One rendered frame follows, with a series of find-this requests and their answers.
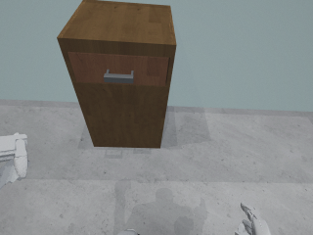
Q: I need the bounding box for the handle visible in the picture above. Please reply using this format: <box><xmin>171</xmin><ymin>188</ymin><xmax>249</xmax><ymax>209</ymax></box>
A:
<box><xmin>104</xmin><ymin>69</ymin><xmax>134</xmax><ymax>84</ymax></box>

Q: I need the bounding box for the robot right hand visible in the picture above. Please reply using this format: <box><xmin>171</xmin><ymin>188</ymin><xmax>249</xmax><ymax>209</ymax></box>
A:
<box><xmin>235</xmin><ymin>202</ymin><xmax>272</xmax><ymax>235</ymax></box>

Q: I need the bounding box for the robot left hand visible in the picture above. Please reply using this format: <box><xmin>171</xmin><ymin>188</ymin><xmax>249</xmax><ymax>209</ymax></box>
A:
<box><xmin>0</xmin><ymin>132</ymin><xmax>31</xmax><ymax>191</ymax></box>

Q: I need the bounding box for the cabinet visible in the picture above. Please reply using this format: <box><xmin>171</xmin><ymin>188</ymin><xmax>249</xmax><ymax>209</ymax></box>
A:
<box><xmin>57</xmin><ymin>0</ymin><xmax>177</xmax><ymax>149</ymax></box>

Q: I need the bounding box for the drawer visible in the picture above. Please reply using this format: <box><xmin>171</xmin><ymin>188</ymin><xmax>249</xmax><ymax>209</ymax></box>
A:
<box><xmin>67</xmin><ymin>52</ymin><xmax>169</xmax><ymax>86</ymax></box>

